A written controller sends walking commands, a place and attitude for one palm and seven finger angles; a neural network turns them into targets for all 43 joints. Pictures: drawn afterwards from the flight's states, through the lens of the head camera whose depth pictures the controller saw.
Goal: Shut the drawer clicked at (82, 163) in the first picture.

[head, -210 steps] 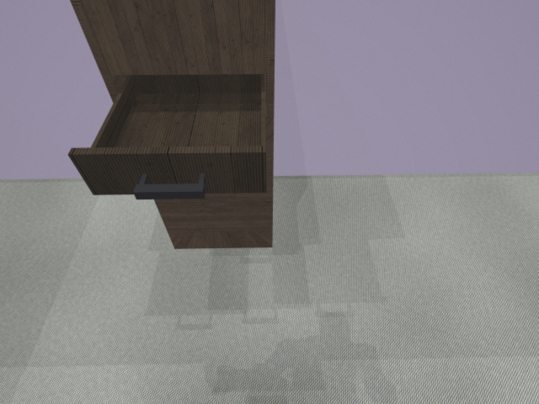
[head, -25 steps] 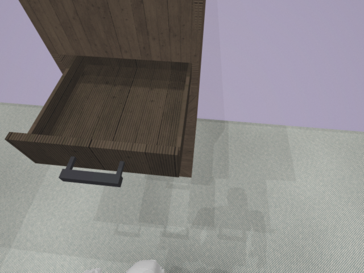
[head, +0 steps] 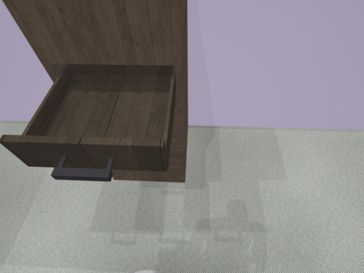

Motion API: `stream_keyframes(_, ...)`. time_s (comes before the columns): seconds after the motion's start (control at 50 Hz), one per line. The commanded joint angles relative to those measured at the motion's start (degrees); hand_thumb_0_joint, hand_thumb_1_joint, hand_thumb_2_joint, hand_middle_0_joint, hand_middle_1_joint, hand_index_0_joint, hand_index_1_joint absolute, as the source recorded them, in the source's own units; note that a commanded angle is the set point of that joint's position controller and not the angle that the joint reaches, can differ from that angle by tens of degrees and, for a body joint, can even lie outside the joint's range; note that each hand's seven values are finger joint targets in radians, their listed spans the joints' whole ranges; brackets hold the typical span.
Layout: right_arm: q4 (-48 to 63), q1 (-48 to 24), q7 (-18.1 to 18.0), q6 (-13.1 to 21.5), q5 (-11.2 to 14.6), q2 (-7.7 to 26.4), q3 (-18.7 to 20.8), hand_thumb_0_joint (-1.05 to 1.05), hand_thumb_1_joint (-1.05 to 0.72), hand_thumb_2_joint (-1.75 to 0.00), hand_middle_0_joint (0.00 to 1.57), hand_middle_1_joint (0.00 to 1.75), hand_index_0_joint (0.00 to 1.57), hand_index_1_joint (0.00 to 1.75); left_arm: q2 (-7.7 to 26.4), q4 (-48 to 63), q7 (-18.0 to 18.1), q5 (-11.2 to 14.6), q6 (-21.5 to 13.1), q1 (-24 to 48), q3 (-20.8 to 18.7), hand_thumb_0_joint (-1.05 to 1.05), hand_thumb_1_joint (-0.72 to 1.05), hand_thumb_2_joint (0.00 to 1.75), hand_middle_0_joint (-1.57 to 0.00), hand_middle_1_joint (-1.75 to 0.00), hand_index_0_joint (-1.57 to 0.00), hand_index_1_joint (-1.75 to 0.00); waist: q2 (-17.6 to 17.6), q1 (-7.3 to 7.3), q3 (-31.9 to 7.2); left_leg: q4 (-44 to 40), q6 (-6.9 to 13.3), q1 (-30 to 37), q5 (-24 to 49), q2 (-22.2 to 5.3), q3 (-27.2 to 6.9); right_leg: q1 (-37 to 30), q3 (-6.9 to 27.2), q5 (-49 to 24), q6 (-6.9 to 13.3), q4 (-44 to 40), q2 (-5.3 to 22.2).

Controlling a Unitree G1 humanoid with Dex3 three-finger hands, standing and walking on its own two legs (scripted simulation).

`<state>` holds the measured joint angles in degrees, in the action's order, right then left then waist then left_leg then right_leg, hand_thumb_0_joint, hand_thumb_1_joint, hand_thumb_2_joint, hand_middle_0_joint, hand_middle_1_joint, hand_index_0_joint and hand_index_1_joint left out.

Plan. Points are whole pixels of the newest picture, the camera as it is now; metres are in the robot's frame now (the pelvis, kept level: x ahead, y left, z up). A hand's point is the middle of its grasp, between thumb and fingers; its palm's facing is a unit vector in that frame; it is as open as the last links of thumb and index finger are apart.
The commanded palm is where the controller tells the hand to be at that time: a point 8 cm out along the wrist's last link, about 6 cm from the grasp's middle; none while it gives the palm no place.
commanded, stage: come to a stop and stand still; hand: left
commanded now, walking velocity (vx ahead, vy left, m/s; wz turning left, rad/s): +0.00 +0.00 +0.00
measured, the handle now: (85, 167) +0.34 +0.26 +0.00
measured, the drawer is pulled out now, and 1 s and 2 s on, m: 0.30 0.30 0.30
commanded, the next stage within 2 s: look again from close up in 0.38 s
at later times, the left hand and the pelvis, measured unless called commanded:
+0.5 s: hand out of the picture +0.00 +0.15 -0.17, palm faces +0.04 -0.98 -0.19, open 7.3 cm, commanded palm none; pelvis +0.00 -0.02 +0.01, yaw +1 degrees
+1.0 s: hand out of the picture -0.03 +0.22 -0.18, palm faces +0.03 -0.98 -0.19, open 7.4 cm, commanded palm none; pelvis -0.02 +0.04 +0.00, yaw +0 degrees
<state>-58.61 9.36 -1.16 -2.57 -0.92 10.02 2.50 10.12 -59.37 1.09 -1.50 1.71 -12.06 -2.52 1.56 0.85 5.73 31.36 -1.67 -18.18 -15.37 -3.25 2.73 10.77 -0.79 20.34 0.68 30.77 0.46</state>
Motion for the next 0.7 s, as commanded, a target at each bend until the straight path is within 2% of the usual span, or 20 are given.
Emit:
stream_keyframes(0.0,0.07,4.12,-0.42,1.28,0.15,4.24,0.65,0.00,-0.90,-0.90,0.20,0.30,0.20,0.30,7.79,0.87,0.71,0.58,-2.48,0.06,-0.57,0.00,0.90,0.90,-0.20,-0.30,-0.20,-0.30,-11.58,1.07,-4.90,-1.32,0.56,6.87,3.03,-0.02,-2.06,1.27,7.57,-26.63,4.75,-9.94,9.89)
stream_keyframes(0.04,-2.22,6.03,-0.72,1.94,0.23,4.52,0.36,0.00,-0.90,-0.90,0.20,0.30,0.20,0.30,6.53,0.22,0.87,0.98,-2.43,-0.73,-0.39,0.00,0.90,0.90,-0.20,-0.30,-0.20,-0.30,-5.66,0.97,-5.61,-5.31,1.09,11.19,14.27,-2.37,-3.29,1.68,4.72,-24.26,2.26,-8.15,6.78)
stream_keyframes(0.06,-2.79,5.98,-0.81,1.91,0.23,4.93,0.37,0.00,-0.90,-0.90,0.20,0.30,0.20,0.30,5.84,-0.20,1.02,0.96,-2.21,-1.31,-0.21,0.00,0.90,0.90,-0.20,-0.30,-0.20,-0.30,-4.85,0.67,-4.20,-6.40,1.23,11.37,13.15,-3.40,-3.68,2.75,4.65,-18.07,1.44,-10.07,5.80)
stream_keyframes(0.1,-4.12,5.96,-0.91,1.83,0.22,4.27,0.17,0.00,-0.90,-0.90,0.20,0.30,0.20,0.30,5.82,-1.59,0.92,0.95,-1.82,-2.00,-0.30,0.00,0.90,0.90,-0.20,-0.30,-0.20,-0.30,-0.86,0.35,-1.59,-7.02,1.09,10.60,11.48,-3.48,-3.39,3.09,4.71,-12.89,1.28,-12.09,5.43)
stream_keyframes(0.14,-4.88,6.66,-0.97,1.46,0.08,3.62,-0.07,0.00,-0.90,-0.90,0.20,0.30,0.20,0.30,5.68,-2.47,0.82,1.07,-1.67,-1.98,-0.22,0.00,0.90,0.90,-0.20,-0.30,-0.20,-0.30,-1.33,0.38,0.97,-7.76,0.61,9.52,8.07,-2.95,-3.05,4.03,5.48,-7.56,1.62,-14.48,5.49)
stream_keyframes(0.18,-5.45,7.78,-1.00,1.34,-0.02,3.52,-0.24,0.00,-0.90,-0.90,0.20,0.30,0.20,0.30,5.54,-2.98,0.78,1.02,-1.68,-2.64,-0.16,0.00,0.90,0.90,-0.20,-0.30,-0.20,-0.30,-3.06,0.30,1.13,-8.23,0.59,10.61,7.34,-2.97,-3.01,4.80,5.52,-3.43,1.81,-16.27,5.17)
stream_keyframes(0.24,-6.20,9.29,-1.00,1.29,-0.22,3.12,-0.34,0.00,-0.90,-0.90,0.20,0.30,0.20,0.30,5.32,-3.29,0.72,1.17,-1.59,-2.72,-0.20,0.00,0.90,0.90,-0.20,-0.30,-0.20,-0.30,-2.53,0.34,2.01,-8.34,0.62,9.12,6.57,-2.63,-2.95,4.42,5.74,-0.53,2.06,-17.19,5.34)
stream_keyframes(0.3,-6.45,10.54,-1.14,1.42,-0.26,2.76,-0.42,0.00,-0.90,-0.90,0.20,0.30,0.20,0.30,4.84,-3.57,0.76,1.19,-1.66,-3.28,-0.23,0.00,0.90,0.90,-0.20,-0.30,-0.20,-0.30,-1.53,0.37,1.71,-8.56,0.73,9.01,7.29,-2.79,-3.16,3.83,5.27,-1.11,2.15,-17.06,4.97)
stream_keyframes(0.38,-6.46,11.13,-1.37,1.75,-0.08,2.57,-0.50,0.00,-0.90,-0.90,0.20,0.30,0.20,0.30,4.23,-3.99,0.85,1.20,-1.92,-4.66,-0.16,0.00,0.90,0.90,-0.20,-0.30,-0.20,-0.30,-2.49,-0.04,0.40,-8.63,0.67,9.80,9.77,-3.21,-3.14,2.27,4.46,-6.65,2.09,-15.85,4.75)
stream_keyframes(0.44,-6.59,11.87,-1.57,1.97,-0.07,2.31,-0.52,0.00,-0.90,-0.90,0.20,0.30,0.20,0.30,3.68,-4.09,0.94,1.27,-1.98,-4.78,-0.23,0.00,0.90,0.90,-0.20,-0.30,-0.20,-0.30,-1.14,0.13,0.01,-8.58,0.75,9.01,11.16,-3.36,-3.32,0.65,3.49,-10.75,2.01,-14.39,4.76)
stream_keyframes(0.46,-1.80,2.46,-0.76,3.63,0.52,3.35,-1.09,0.00,-0.90,-0.90,0.20,0.30,0.20,0.30,4.46,-5.44,3.39,0.48,-4.51,-12.96,0.62,0.00,0.90,0.90,-0.20,-0.30,-0.20,-0.30,-3.09,-4.68,-1.52,6.97,-0.31,2.34,5.52,-1.62,0.19,-0.71,11.86,-47.76,-2.83,-12.76,10.24)
stream_keyframes(0.48,2.23,4.97,-0.73,3.43,0.30,1.65,-1.35,0.00,-0.90,-0.90,0.20,0.30,0.20,0.30,7.18,-3.23,3.36,0.27,-4.96,-10.45,0.05,0.00,0.90,0.90,-0.20,-0.30,-0.20,-0.30,-3.30,-0.23,-2.38,5.29,0.01,-1.87,-2.65,0.24,-0.38,-7.82,10.34,-67.32,-0.36,-7.53,13.16)
stream_keyframes(0.5,1.41,9.18,-0.73,3.69,0.39,0.57,-1.29,0.00,-0.90,-0.90,0.20,0.30,0.20,0.30,7.09,-1.99,3.16,0.41,-5.06,-10.97,0.26,0.00,0.90,0.90,-0.20,-0.30,-0.20,-0.30,-7.38,0.41,-10.24,2.79,1.85,0.53,-3.41,0.67,0.51,-11.62,7.96,-71.63,1.60,-2.96,12.40)
stream_keyframes(0.52,0.93,11.58,-0.78,4.01,0.50,1.00,-1.12,0.00,-0.90,-0.90,0.20,0.30,0.20,0.30,6.11,-0.86,3.05,0.75,-5.08,-9.43,0.53,0.00,0.90,0.90,-0.20,-0.30,-0.20,-0.30,-10.27,1.26,-14.17,0.28,2.22,3.35,1.88,1.48,0.18,-13.64,4.54,-69.38,2.59,0.39,9.91)
stream_keyframes(0.54,0.37,12.17,-0.79,4.07,0.61,1.94,-0.93,0.00,-0.90,-0.90,0.20,0.30,0.20,0.30,5.50,-0.07,2.87,1.05,-4.91,-9.33,0.69,0.00,0.90,0.90,-0.20,-0.30,-0.20,-0.30,-10.85,0.93,-14.36,-0.76,2.73,5.77,7.59,0.78,-0.76,-11.28,4.07,-59.46,2.27,0.46,8.30)
stream_keyframes(0.56,0.50,11.60,-0.84,4.02,0.64,2.60,-0.89,0.00,-0.90,-0.90,0.20,0.30,0.20,0.30,4.55,0.35,2.74,1.02,-4.42,-9.32,0.87,0.00,0.90,0.90,-0.20,-0.30,-0.20,-0.30,-9.83,0.39,-11.45,-1.04,3.02,6.42,11.17,-0.74,-1.87,-6.91,3.96,-46.99,1.91,-1.50,7.25)
stream_keyframes(0.6,0.56,10.65,-0.87,4.13,0.17,3.64,-1.00,0.00,-0.90,-0.90,0.20,0.30,0.20,0.30,3.33,0.70,2.60,0.50,-3.40,-10.23,1.33,0.00,0.90,0.90,-0.20,-0.30,-0.20,-0.30,-1.56,-0.50,-4.46,-1.34,3.12,6.44,18.75,-2.77,-3.12,-0.22,3.96,-28.10,1.89,-3.55,4.76)
stream_keyframes(0.62,0.60,9.65,-0.85,3.88,0.22,3.69,-1.07,0.00,-0.90,-0.90,0.20,0.30,0.20,0.30,3.64,0.78,2.49,0.48,-3.12,-10.29,1.28,0.00,0.90,0.90,-0.20,-0.30,-0.20,-0.30,0.61,-0.60,-2.02,-2.18,3.27,5.44,17.72,-3.04,-4.13,1.93,3.98,-20.37,1.98,-4.81,4.19)
stream_keyframes(0.64,1.05,9.04,-0.72,3.67,0.21,3.98,-1.10,0.00,-0.90,-0.90,0.20,0.30,0.20,0.30,3.88,0.90,2.34,0.45,-2.89,-9.98,1.30,0.00,0.90,0.90,-0.20,-0.30,-0.20,-0.30,1.13,-0.67,-0.29,-3.64,3.48,3.92,13.84,-3.01,-5.06,3.22,4.09,-13.46,1.96,-5.84,3.65)
stream_keyframes(0.68,1.66,8.54,-0.40,3.55,0.00,4.76,-1.06,0.00,-0.90,-0.90,0.20,0.30,0.20,0.30,3.91,1.21,2.10,0.21,-2.57,-10.06,1.53,0.00,0.90,0.90,-0.20,-0.30,-0.20,-0.30,1.61,-0.84,1.37,-6.27,4.06,1.91,7.02,-3.18,-6.86,4.32,3.95,-4.91,1.83,-7.18,2.79)
